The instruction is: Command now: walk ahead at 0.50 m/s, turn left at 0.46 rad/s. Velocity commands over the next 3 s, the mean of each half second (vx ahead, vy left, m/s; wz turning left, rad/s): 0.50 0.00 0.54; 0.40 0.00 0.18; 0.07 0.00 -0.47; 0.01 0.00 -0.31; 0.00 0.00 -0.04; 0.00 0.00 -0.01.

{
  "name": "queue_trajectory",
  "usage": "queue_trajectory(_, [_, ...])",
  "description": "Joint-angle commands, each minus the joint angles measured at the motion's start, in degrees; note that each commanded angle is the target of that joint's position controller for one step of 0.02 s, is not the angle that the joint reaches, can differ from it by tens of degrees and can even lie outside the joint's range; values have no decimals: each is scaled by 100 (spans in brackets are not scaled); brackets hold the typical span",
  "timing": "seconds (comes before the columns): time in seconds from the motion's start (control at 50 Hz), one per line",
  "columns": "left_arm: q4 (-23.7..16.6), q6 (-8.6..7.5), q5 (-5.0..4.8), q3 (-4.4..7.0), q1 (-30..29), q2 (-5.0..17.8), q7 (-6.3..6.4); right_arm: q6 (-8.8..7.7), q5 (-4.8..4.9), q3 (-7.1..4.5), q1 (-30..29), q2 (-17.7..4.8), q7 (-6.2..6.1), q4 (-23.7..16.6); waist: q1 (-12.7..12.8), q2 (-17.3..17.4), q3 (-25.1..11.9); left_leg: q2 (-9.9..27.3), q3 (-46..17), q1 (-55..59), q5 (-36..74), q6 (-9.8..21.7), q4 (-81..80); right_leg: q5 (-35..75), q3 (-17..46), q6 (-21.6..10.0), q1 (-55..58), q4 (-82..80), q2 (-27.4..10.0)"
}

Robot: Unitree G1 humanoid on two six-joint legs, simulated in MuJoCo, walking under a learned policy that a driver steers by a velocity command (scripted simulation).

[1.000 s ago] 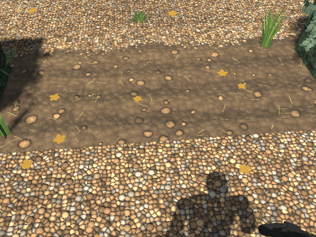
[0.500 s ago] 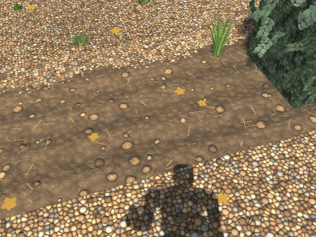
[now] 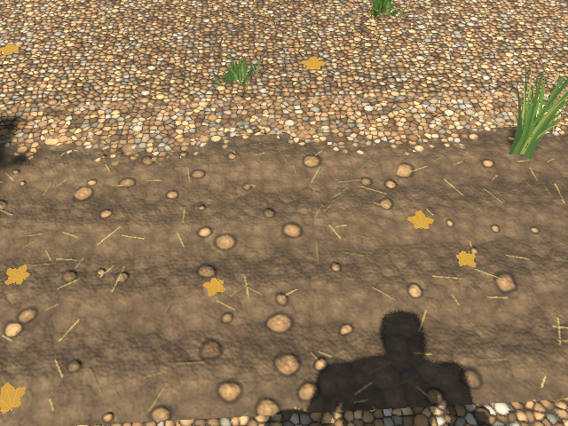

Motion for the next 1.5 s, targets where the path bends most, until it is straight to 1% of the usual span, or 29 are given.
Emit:
queue_trajectory(0.02, [-571,-191,-31,165,-855,844,220,-59,-96,97,216,279,235,-342,-396,-691,256,102,-120,1451,1465,85,-2154,2780,413,-802,-1219,-1398,-1387])
queue_trajectory(0.08, [-450,-87,-249,330,-488,1086,251,61,-80,101,-579,95,390,-744,-169,-377,356,122,-114,809,1069,339,-2574,2893,457,-777,117,-1372,-1827])
queue_trajectory(0.14, [-416,64,-246,420,-96,1139,198,111,-101,68,-1172,-77,488,-1087,31,-236,424,-123,278,710,220,597,-3000,3341,122,-556,942,-853,-1853])
queue_trajectory(0.2, [-538,155,-147,418,-68,1257,185,122,-118,-261,312,-733,496,-773,-701,-210,-542,-890,767,3494,139,978,-3495,4798,-437,-220,286,1751,-1331])
queue_trajectory(0.22, [-847,43,23,266,100,876,149,118,-75,-504,1219,-1607,396,-640,-816,902,-1197,424,-1667,5835,383,1780,-3730,2523,-532,172,-2054,4230,-680])
queue_trajectory(0.24, [-1034,-260,-8,138,-41,635,4,98,-46,-470,1569,-1787,376,-684,-710,1472,-2197,1363,-4476,7131,-136,2510,-5046,-1347,721,275,-3546,5692,259])
queue_trajectory(0.28, [-1224,-500,-280,247,-952,949,-65,50,-196,-308,1239,-1205,297,-715,-750,621,-1294,1120,-3419,6530,-177,1957,-5196,-732,1263,-29,-4621,5493,-249])
queue_trajectory(0.3, [-1211,-463,-166,263,-988,931,0,24,-141,-248,567,-1027,296,-876,-370,-39,-786,871,-2713,5265,399,1725,-5244,-266,1250,-29,-4043,4804,-500])
queue_trajectory(0.34, [-1181,-232,-79,369,-790,986,87,-29,-172,-180,-124,-771,324,-1051,137,-31,-489,520,-2005,3694,1059,1497,-5475,-53,1234,7,-2844,3990,-737])
queue_trajectory(0.4, [-1384,-80,-4,372,-1044,734,112,-112,-86,-217,105,-867,262,-975,199,-61,-403,275,-1536,3126,1555,1521,-5644,601,1101,169,-2563,3104,-532])
queue_trajectory(0.56, [-1981,-175,-117,285,-2561,620,-1,-87,-18,-262,950,-833,160,-617,-344,332,-14,97,-1709,3346,483,1153,-5491,2284,1209,152,-2114,482,-14])
queue_trajectory(0.64, [-2071,-332,-116,291,-2543,755,-128,-41,-54,-246,1207,-726,110,-478,-371,461,-30,361,-2053,4159,931,1108,-4935,1585,1117,-78,-1901,47,7])
queue_trajectory(0.68, [-1868,-421,-65,379,-1773,938,-129,-39,-83,-211,1029,-681,118,-566,31,546,-396,68,-1927,4209,2066,930,-4214,1528,990,-363,-733,-280,77])
queue_trajectory(0.7, [-1704,-438,15,468,-875,1194,-111,-75,-119,-135,787,-539,162,-701,469,331,-1025,-190,-1606,3643,2081,749,-3071,1732,1502,-707,661,-31,-533])
queue_trajectory(0.72, [-1538,-380,92,621,57,1636,-87,-136,-34,-41,1510,-263,194,-675,472,-929,-1948,-906,-967,1689,640,260,-1127,1246,3436,-1697,2986,17,-1705])
queue_trajectory(0.74, [-1347,-311,-92,578,334,1377,-130,-181,9,-11,1668,-391,190,-613,501,-1736,-1932,-1050,-906,561,-2259,150,-55,126,5002,-2019,3297,-684,-2329])
queue_trajectory(0.76, [-1447,-282,-179,460,-8,1003,-129,-199,17,-108,1158,-819,191,-672,556,-1158,-1016,-820,-1052,95,-2055,143,439,11,4678,-1832,2601,-827,-2149])
queue_trajectory(0.8, [-1607,-190,-98,326,-771,745,-141,-209,-203,-106,362,-789,157,-908,260,-429,-165,-399,-533,382,-1404,33,152,2299,3327,-1592,1053,-888,-1690])
queue_trajectory(0.86, [-1528,-172,-58,223,-854,572,-148,-203,-292,-45,364,-367,127,-1001,-78,-564,-249,-217,-272,1162,-1248,-173,-1126,4860,2384,-1395,349,-829,-1153])
queue_trajectory(0.9, [-1454,-105,-86,341,-776,940,-82,-192,-267,29,188,-169,102,-1056,-85,-710,-405,-384,-62,1563,-915,-277,-2088,5528,2039,-1361,150,-757,-992])
queue_trajectory(0.96, [-1452,91,-218,488,-618,1305,21,-114,-187,26,-215,-281,75,-1096,28,-811,-646,-680,16,2138,56,-338,-2961,5101,1906,-1176,-40,-667,-817])
queue_trajectory(1.1, [-1668,339,-284,480,-670,1080,176,-123,-200,-91,-484,-607,149,-1197,-181,-839,-495,-656,-303,3250,1009,-87,-4878,2401,2724,-721,-217,71,-534])
queue_trajectory(1.12, [-1770,325,-215,411,-617,833,177,-150,-284,-160,-237,-878,101,-1179,-195,-492,-771,26,-661,4139,2033,178,-4872,1645,2554,-464,-713,736,-263])
queue_trajectory(1.14, [-1832,277,-72,318,-279,494,152,-93,-386,-202,15,-1169,7,-1231,-82,656,-1125,1285,-1593,5327,4654,762,-4425,-960,1921,-135,-1854,2081,356])
queue_trajectory(1.16, [-1891,267,-155,305,326,671,134,-7,-387,-194,243,-1085,50,-1152,6,1547,-1692,2318,-2735,5640,4763,1684,-4494,-2611,1505,99,-2511,3204,466])
queue_trajectory(1.18, [-1774,328,-192,428,294,1113,130,35,-307,-147,78,-840,66,-1214,-18,918,-1510,2057,-2655,5349,3796,1729,-4693,-2281,1524,276,-2696,3975,156])
queue_trajectory(1.22, [-1758,559,-207,511,-60,1193,186,98,-282,-49,-418,-597,70,-1261,59,402,-875,1340,-1610,4572,2564,1317,-4866,-1541,1383,488,-2859,4426,-74])
queue_trajectory(1.34, [-2136,754,-174,389,-430,717,148,202,-313,-109,-782,-797,27,-1143,116,720,-511,952,-343,3438,1686,1270,-5342,-500,883,560,-1993,3304,-214])
queue_trajectory(1.5, [-2288,790,-134,467,-333,938,-105,285,-66,-211,-653,-1117,28,-922,243,711,-564,1131,139,3320,612,743,-4669,470,352,-99,-326,571,9])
